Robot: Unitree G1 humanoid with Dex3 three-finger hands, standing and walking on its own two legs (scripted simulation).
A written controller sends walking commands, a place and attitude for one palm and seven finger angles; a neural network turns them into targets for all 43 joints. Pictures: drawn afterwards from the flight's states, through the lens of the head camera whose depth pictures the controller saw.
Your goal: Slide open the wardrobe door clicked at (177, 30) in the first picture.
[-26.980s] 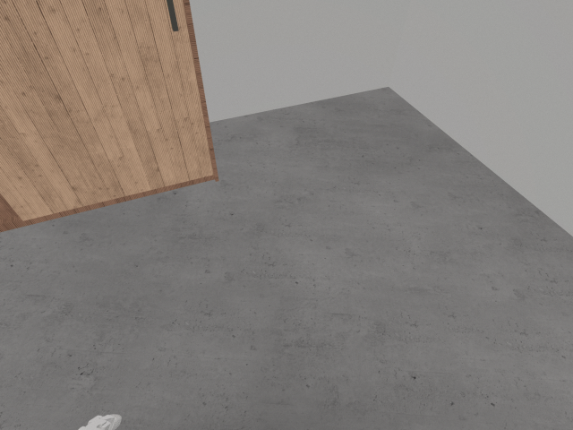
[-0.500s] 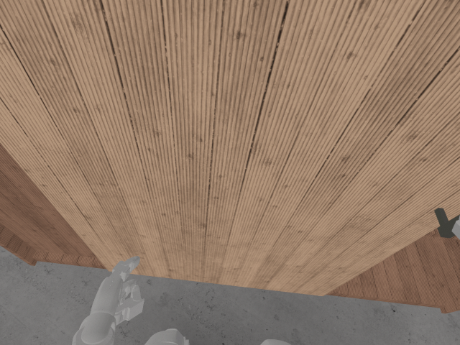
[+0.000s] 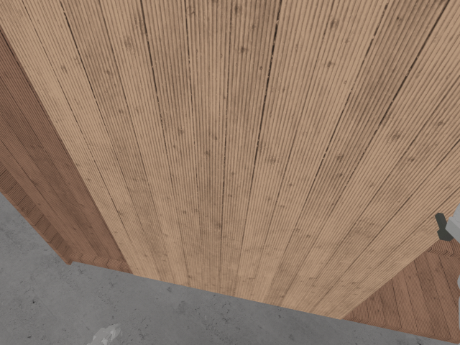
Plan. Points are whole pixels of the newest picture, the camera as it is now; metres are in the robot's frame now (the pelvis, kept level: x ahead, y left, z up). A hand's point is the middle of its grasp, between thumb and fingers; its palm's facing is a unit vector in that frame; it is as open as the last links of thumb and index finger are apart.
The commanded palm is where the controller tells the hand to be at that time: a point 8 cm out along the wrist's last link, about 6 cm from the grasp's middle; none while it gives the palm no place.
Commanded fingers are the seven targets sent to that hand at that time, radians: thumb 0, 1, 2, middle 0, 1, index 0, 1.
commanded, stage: stop walking and hold the door there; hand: right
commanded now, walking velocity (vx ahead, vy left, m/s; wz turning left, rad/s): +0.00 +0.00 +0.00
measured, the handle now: out of the picture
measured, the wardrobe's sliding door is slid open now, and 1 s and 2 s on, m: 0.54 0.54 0.54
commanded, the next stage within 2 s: loosen the grip on the handle in 1.74 s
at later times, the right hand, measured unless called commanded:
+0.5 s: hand (458, 222) +0.33 -0.35 +0.09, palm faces +0.52 +0.79 -0.31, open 6.0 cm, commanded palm +0.29 -0.37 +0.07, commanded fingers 0.00 -0.90 -0.90 0.45 1.40 0.45 1.40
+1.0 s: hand out of the picture +0.32 -0.36 +0.09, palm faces +0.35 +0.89 -0.28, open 5.9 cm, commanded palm +0.29 -0.38 +0.07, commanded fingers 0.00 -0.90 -0.90 0.45 1.40 0.45 1.40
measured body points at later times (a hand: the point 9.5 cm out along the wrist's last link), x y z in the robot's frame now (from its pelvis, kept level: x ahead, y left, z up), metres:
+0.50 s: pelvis -0.03 -0.02 +0.00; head -0.04 +0.00 +0.45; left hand +0.04 +0.26 -0.12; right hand +0.30 -0.39 +0.11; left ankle +0.01 +0.11 -0.73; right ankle +0.04 -0.13 -0.73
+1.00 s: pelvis -0.09 -0.10 +0.00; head -0.05 -0.10 +0.45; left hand +0.05 +0.14 -0.11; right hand +0.30 -0.40 +0.11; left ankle -0.14 +0.02 -0.68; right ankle -0.01 -0.18 -0.73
